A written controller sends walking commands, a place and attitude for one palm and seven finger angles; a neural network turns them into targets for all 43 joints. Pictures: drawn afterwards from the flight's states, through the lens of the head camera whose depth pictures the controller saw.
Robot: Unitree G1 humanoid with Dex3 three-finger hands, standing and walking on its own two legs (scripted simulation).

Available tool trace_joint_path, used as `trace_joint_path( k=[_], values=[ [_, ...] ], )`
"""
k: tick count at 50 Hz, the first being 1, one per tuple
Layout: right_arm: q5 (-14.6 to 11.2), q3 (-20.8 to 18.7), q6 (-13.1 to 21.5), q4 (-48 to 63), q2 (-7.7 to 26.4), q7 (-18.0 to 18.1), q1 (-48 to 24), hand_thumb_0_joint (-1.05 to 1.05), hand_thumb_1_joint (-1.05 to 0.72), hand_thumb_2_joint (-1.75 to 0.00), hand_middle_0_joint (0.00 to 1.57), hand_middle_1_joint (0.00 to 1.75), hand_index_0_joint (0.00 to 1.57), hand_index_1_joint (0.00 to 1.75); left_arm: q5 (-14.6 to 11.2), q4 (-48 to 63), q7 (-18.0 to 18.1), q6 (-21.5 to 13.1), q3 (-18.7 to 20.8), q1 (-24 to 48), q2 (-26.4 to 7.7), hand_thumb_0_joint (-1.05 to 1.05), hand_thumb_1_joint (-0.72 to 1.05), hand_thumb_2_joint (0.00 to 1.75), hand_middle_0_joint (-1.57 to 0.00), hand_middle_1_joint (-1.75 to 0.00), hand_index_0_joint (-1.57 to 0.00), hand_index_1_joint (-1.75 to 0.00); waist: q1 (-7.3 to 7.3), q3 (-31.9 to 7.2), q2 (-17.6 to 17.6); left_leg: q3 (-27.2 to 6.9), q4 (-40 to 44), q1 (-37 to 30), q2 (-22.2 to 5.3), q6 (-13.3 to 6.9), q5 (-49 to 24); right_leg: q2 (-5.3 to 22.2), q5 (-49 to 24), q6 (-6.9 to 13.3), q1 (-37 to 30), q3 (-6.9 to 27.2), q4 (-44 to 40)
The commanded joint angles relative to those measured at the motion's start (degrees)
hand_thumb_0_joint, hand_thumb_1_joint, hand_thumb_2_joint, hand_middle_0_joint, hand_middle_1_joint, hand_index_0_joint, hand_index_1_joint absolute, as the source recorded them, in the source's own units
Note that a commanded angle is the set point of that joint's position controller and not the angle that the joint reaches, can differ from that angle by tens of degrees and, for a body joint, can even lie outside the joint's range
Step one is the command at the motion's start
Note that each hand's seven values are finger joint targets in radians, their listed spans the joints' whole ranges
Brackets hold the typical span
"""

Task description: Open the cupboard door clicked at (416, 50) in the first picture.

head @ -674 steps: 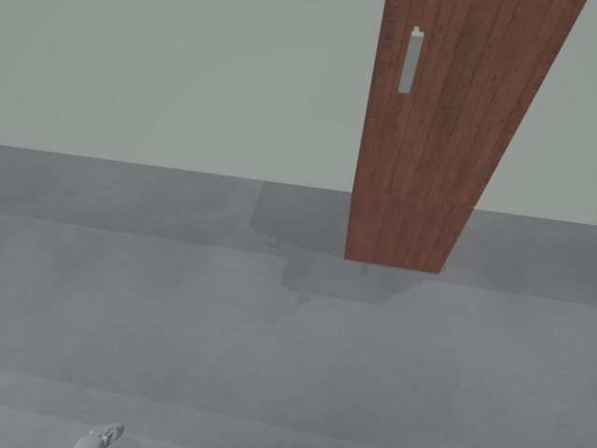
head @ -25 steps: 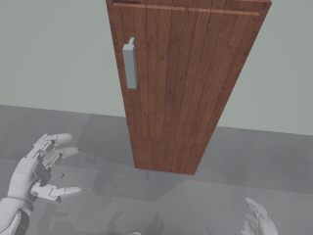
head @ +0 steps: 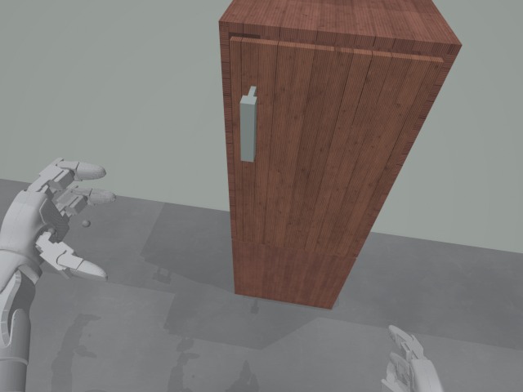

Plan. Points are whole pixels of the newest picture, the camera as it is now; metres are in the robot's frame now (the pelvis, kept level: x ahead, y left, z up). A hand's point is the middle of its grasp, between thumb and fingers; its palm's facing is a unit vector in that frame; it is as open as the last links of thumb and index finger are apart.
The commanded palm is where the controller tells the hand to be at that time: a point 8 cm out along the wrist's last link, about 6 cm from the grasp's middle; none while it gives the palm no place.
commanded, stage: raise the hand with hooked fingers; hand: left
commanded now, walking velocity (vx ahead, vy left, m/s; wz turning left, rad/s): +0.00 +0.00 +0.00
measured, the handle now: (250, 124) +0.56 +0.08 +0.12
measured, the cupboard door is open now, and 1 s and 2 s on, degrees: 0 0 0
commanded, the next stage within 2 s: move the hooked fingers beside the handle in 0.56 s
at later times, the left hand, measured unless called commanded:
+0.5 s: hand (104, 211) +0.30 +0.25 +0.14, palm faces +0.00 -1.00 -0.07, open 14.0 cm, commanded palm +0.27 +0.29 +0.14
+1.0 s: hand (146, 188) +0.35 +0.21 +0.14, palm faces -0.05 -1.00 -0.04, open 14.0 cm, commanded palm +0.32 +0.26 +0.14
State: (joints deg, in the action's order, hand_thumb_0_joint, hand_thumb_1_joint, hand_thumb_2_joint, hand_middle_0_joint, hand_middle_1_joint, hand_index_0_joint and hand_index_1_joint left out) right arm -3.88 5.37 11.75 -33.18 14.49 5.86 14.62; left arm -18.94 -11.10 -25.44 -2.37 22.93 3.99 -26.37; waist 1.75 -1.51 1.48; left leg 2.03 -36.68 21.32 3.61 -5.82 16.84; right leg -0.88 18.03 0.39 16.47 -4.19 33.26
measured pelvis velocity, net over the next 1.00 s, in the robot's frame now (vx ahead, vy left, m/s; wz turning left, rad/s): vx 0.01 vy -0.05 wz -0.01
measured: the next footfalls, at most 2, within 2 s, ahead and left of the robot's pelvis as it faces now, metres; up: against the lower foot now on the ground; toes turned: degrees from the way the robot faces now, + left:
none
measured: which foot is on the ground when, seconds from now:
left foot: down 0.00-1.00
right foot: down 0.00-1.00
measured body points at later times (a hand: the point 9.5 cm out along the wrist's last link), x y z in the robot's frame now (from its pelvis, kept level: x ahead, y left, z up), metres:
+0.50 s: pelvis +0.01 -0.03 +0.01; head +0.01 -0.03 +0.46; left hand +0.29 +0.30 +0.15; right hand +0.17 -0.27 -0.06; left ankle +0.03 +0.04 -0.73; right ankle -0.01 -0.12 -0.72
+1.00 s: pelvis +0.01 -0.05 +0.00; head +0.02 -0.06 +0.45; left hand +0.35 +0.26 +0.14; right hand +0.16 -0.31 -0.08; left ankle +0.03 +0.04 -0.72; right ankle -0.01 -0.12 -0.73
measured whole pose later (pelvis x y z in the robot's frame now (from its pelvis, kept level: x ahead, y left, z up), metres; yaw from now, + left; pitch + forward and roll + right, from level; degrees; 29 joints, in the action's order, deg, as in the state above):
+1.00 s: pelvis +0.01 -0.05 +0.00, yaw -1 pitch +3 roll -1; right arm -5.1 3.2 9.9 -35.5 16.8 6.2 15.0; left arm -18.2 -29.3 -28.8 -2.8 22.9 17.5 -28.2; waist -0.5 -2.1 2.4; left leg 0.9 -35.6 21.9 0.9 -2.4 16.8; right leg -3.8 18.2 4.0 17.3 -4.9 32.2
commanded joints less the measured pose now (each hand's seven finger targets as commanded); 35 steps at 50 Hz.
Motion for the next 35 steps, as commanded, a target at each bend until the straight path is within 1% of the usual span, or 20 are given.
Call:
trace_joint_path(
  k=[1, 3, 4, 5, 6, 7, 9, 11, 13, 15, 16, 19, 21, 22, 24, 27, 30, 33, 34, 35],
  values=[
    [-0.3, -4.5, 3.4, 7.8, 9.8, 1.1, -4.4, 0.0, -0.9, -0.9, 0.2, 0.3, 0.2, 0.3, -1.0, 7.3, -1.5, -1.5, 5.3, 18.4, -16.0, 0.0, -0.5, 0.3, -0.3, -1.2, -0.3, -1.2, -0.85, -9.9, 6.4, -13.5, 11.6, -14.5, -6.3, 7.0, -4.3, -1.2, -5.1, 2.1, 5.8, 0.3, -4.3],
    [-0.5, -4.5, 3.2, 8.0, 10.0, 1.1, -4.4, 0.0, -0.9, -0.9, 0.2, 0.3, 0.2, 0.3, -0.9, 5.4, -2.7, 0.4, 5.1, 20.0, -16.9, 0.0, -0.5, 0.3, -0.3, -1.2, -0.3, -1.2, -0.99, -9.3, 6.2, -13.0, 11.6, -14.1, -6.1, 6.8, -5.4, -1.0, -5.6, 2.1, 5.4, 0.3, -4.9],
    [-0.5, -4.5, 3.2, 8.1, 9.9, 1.1, -4.2, 0.0, -0.9, -0.9, 0.2, 0.3, 0.2, 0.3, -1.0, 3.6, -3.3, 1.3, 4.2, 18.6, -15.6, 0.0, -0.5, 0.3, -0.3, -1.2, -0.3, -1.2, -1.01, -9.0, 5.7, -12.7, 11.3, -13.8, -5.9, 6.6, -6.3, -0.9, -6.1, 2.1, 5.4, 0.3, -5.0],
    [-0.6, -4.7, 3.1, 8.2, 10.0, 0.9, -4.0, 0.0, -0.9, -0.9, 0.2, 0.3, 0.2, 0.3, -1.2, 2.7, -3.9, 1.8, 3.7, 17.5, -15.0, 0.0, -0.5, 0.3, -0.3, -1.2, -0.3, -1.2, -1.1, -9.2, 3.9, -12.5, 11.1, -13.8, -5.8, 6.4, -6.9, -1.0, -6.5, 2.0, 5.5, 0.1, -5.1],
    [-0.5, -4.6, 3.1, 8.4, 10.2, 0.6, -3.8, 0.0, -0.9, -0.9, 0.2, 0.3, 0.2, 0.3, -1.5, 1.7, -4.4, 2.2, 4.1, 16.3, -14.9, 0.0, -0.5, 0.3, -0.3, -1.2, -0.3, -1.2, -0.5, -9.1, 2.7, -12.1, 10.8, -13.0, -5.5, 6.4, -8.1, -1.3, -7.2, 2.2, 4.6, 0.2, -5.4],
    [-0.5, -4.8, 3.0, 8.7, 10.3, 0.4, -4.0, 0.0, -0.9, -0.9, 0.2, 0.3, 0.2, 0.3, -1.7, 1.8, -4.8, 2.3, 4.2, 16.0, -15.0, 0.0, -0.5, 0.3, -0.3, -1.2, -0.3, -1.2, -0.61, -9.9, 2.5, -11.6, 10.4, -13.1, -5.3, 6.1, -8.6, -1.2, -7.5, 2.1, 4.7, 0.3, -5.4],
    [-0.4, -5.0, 3.0, 9.0, 10.3, 0.1, -4.2, 0.0, -0.9, -0.9, 0.2, 0.3, 0.2, 0.3, -2.2, 2.8, -4.7, 1.8, 5.3, 16.2, -15.9, 0.0, -0.5, 0.3, -0.3, -1.2, -0.3, -1.2, -0.5, -10.3, 1.2, -11.1, 10.0, -12.8, -5.1, 5.7, -8.5, -1.3, -7.5, 2.0, 4.9, 0.4, -5.4],
    [-0.1, -5.0, 3.2, 9.1, 10.2, -0.3, -4.4, 0.0, -0.9, -0.9, 0.2, 0.3, 0.2, 0.3, -2.3, 6.4, -3.9, 0.0, 6.6, 17.9, -17.4, 0.0, -0.5, 0.3, -0.3, -1.2, -0.3, -1.2, -0.07, -11.2, 2.7, -10.6, 9.6, -13.6, -5.0, 5.7, -10.0, -1.3, -8.1, 2.4, 3.5, 0.7, -5.6],
    [0.1, -5.2, 3.5, 9.2, 10.0, -0.4, -4.2, 0.0, -0.9, -0.9, 0.2, 0.3, 0.2, 0.3, -2.3, 9.2, -3.1, -1.8, 8.1, 18.4, -18.7, 0.0, -0.5, 0.3, -0.3, -1.2, -0.3, -1.2, -0.08, -14.0, 5.3, -10.3, 9.5, -16.1, -5.1, 5.8, -12.1, -1.4, -8.9, 2.3, 3.4, 0.8, -5.7],
    [0.2, -5.2, 3.7, 8.9, 9.7, -0.4, -3.9, 0.0, -0.9, -0.9, 0.2, 0.3, 0.2, 0.3, -2.0, 11.6, -2.0, -3.3, 8.4, 18.5, -18.7, 0.0, -0.5, 0.3, -0.3, -1.2, -0.3, -1.2, -0.32, -14.2, 7.2, -10.1, 9.4, -17.4, -5.2, 6.0, -14.1, -1.4, -9.6, 2.3, 3.2, 0.7, -5.8],
    [0.5, -5.2, 3.5, 8.4, 9.8, -0.4, -3.6, 0.0, -0.9, -0.9, 0.2, 0.3, 0.2, 0.3, -1.8, 11.3, -1.6, -3.5, 9.3, 18.2, -19.7, 0.0, -0.5, 0.3, -0.3, -1.2, -0.3, -1.2, -0.08, -13.7, 6.8, -9.3, 9.2, -16.6, -5.1, 5.7, -14.2, -1.5, -10.1, 2.3, 2.4, 1.0, -6.4],
    [0.0, -5.2, 3.4, 7.9, 9.5, -0.1, -3.9, 0.0, -0.9, -0.9, 0.2, 0.3, 0.2, 0.3, -2.0, 8.5, -1.5, -3.2, 8.0, 17.1, -17.2, 0.0, -0.5, 0.3, -0.3, -1.2, -0.3, -1.2, -0.81, -10.7, 6.6, -8.1, 9.2, -14.6, -4.7, 4.9, -12.7, -1.3, -10.1, 2.2, 2.4, 1.2, -7.0],
    [-0.1, -5.2, 3.1, 7.6, 9.7, 0.1, -3.7, 0.0, -0.9, -0.9, 0.2, 0.3, 0.2, 0.3, -1.8, 6.8, -1.9, -2.4, 7.4, 17.7, -17.1, 0.0, -0.5, 0.3, -0.3, -1.2, -0.3, -1.2, -0.76, -9.8, 4.9, -7.7, 9.2, -13.5, -4.5, 4.5, -12.7, -1.2, -10.7, 2.2, 1.4, 1.3, -7.3],
    [-0.3, -5.2, 3.0, 7.7, 9.7, 0.3, -3.9, 0.0, -0.9, -0.9, 0.2, 0.3, 0.2, 0.3, -1.7, 5.8, -2.3, -1.7, 6.6, 17.5, -16.4, 0.0, -0.5, 0.3, -0.3, -1.2, -0.3, -1.2, -0.99, -9.8, 6.0, -7.3, 9.1, -13.4, -4.3, 4.4, -12.4, -1.1, -10.7, 2.1, 1.8, 1.5, -7.3],
    [-0.4, -5.2, 3.0, 7.9, 9.7, 0.4, -4.1, 0.0, -0.9, -0.9, 0.2, 0.3, 0.2, 0.3, -1.8, 5.6, -2.9, -1.1, 6.1, 17.9, -16.2, 0.0, -0.5, 0.3, -0.3, -1.2, -0.3, -1.2, -1.08, -10.8, 5.1, -7.2, 8.7, -13.7, -4.0, 4.1, -12.9, -0.9, -11.6, 2.0, 1.5, 1.7, -7.3],
    [-0.5, -5.2, 2.7, 8.0, 9.7, 0.4, -4.3, 0.0, -0.9, -0.9, 0.2, 0.3, 0.2, 0.3, -2.5, 4.1, -3.7, -0.6, 6.3, 16.7, -16.1, 0.0, -0.5, 0.3, -0.3, -1.2, -0.3, -1.2, -1.08, -11.5, 1.5, -6.1, 7.5, -12.0, -3.6, 3.3, -12.8, -0.7, -13.4, 1.5, 0.4, 2.5, -7.3],
    [-0.6, -5.2, 2.7, 7.9, 9.7, 0.4, -4.7, 0.0, -0.9, -0.9, 0.2, 0.3, 0.2, 0.3, -3.0, 3.9, -4.2, -1.3, 6.2, 17.6, -16.0, 0.0, -0.5, 0.3, -0.3, -1.2, -0.3, -1.2, -1.43, -11.2, 0.7, -5.6, 6.7, -11.3, -3.4, 3.0, -12.5, -0.6, -13.9, 1.2, 0.6, 3.0, -7.1],
    [-0.5, -5.1, 2.7, 7.9, 9.4, 0.3, -5.0, 0.0, -0.9, -0.9, 0.2, 0.3, 0.2, 0.3, -3.2, 3.9, -3.8, -2.3, 7.4, 18.1, -17.0, 0.0, -0.5, 0.3, -0.3, -1.2, -0.3, -1.2, -1.1, -11.6, 0.3, -5.1, 6.0, -10.2, -3.2, 2.8, -12.6, -0.2, -15.0, 1.0, -0.5, 4.1, -7.0],
    [-0.6, -5.2, 2.5, 7.6, 9.5, 0.4, -4.8, 0.0, -0.9, -0.9, 0.2, 0.3, 0.2, 0.3, -2.9, 3.5, -3.5, -2.5, 8.2, 18.8, -18.3, 0.0, -0.5, 0.3, -0.3, -1.2, -0.3, -1.2, -1.15, -11.7, 1.6, -4.8, 5.9, -10.0, -3.2, 2.9, -12.4, -0.1, -14.7, 0.9, -0.4, 4.1, -6.9],
    [-0.6, -5.1, 2.4, 7.5, 9.4, 0.5, -4.8, 0.0, -0.9, -0.9, 0.2, 0.3, 0.2, 0.3, -2.7, 2.9, -3.4, -2.7, 7.4, 21.0, -17.7, 0.0, -0.5, 0.3, -0.3, -1.2, -0.3, -1.2, -1.62, -11.2, 1.2, -4.7, 5.9, -9.5, -3.1, 2.8, -11.5, 0.0, -14.0, 0.7, 0.0, 4.3, -7.0]
  ],
)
